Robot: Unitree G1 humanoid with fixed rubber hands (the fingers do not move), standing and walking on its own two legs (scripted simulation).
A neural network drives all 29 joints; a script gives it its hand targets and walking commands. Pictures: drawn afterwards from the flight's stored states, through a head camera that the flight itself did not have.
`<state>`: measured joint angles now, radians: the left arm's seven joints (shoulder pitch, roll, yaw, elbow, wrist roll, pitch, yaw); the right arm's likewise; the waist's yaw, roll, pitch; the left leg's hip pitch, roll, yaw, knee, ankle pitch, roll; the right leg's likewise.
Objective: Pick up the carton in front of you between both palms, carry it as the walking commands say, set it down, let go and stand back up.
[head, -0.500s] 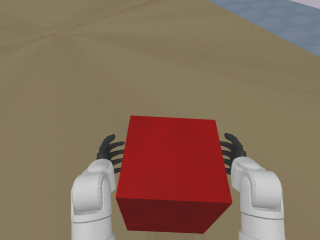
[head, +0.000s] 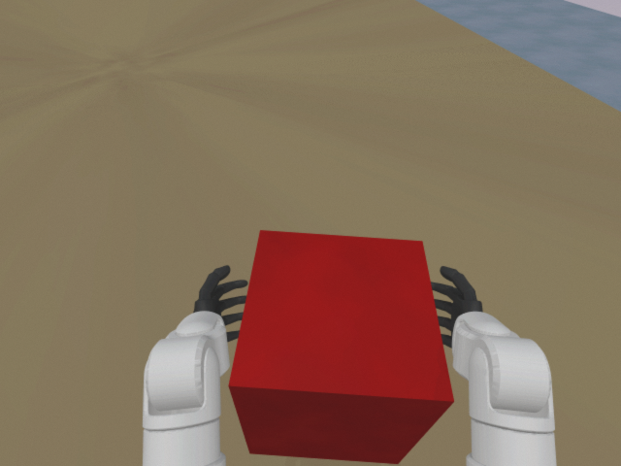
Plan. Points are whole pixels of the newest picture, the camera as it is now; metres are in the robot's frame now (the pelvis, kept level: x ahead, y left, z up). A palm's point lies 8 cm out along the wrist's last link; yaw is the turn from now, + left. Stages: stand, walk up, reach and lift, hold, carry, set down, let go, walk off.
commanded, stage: carry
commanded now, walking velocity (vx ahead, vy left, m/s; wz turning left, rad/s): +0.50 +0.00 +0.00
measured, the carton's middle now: (332, 352) +0.28 +0.01 +0.02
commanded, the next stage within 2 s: none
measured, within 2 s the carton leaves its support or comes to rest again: neither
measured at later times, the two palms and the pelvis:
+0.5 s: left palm (256, 173) +0.59 +0.14 +0.10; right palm (420, 175) +0.59 -0.16 +0.10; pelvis +0.33 -0.01 -0.01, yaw +0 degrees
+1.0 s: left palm (268, 104) +0.93 +0.15 +0.09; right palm (386, 103) +0.93 -0.14 +0.09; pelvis +0.66 +0.01 -0.01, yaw -1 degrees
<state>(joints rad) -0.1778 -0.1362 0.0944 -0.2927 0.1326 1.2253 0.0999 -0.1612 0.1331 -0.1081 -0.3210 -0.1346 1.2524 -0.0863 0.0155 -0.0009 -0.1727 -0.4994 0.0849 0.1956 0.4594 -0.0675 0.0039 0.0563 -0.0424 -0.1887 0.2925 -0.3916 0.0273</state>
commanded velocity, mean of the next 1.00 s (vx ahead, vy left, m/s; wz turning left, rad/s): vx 0.50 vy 0.00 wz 0.00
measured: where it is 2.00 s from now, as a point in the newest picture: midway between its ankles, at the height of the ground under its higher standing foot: (327, 246)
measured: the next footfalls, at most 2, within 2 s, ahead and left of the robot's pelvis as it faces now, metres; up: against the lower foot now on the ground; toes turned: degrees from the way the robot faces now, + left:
left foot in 0.02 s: +0.19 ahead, +0.11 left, +0.00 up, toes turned +11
right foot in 0.50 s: +0.50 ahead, -0.12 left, +0.00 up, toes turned -12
